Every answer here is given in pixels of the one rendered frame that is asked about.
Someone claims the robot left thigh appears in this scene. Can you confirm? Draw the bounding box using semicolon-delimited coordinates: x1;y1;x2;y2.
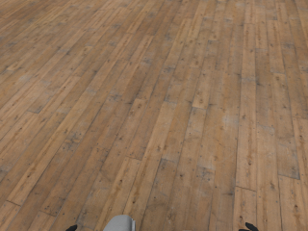
103;215;136;231

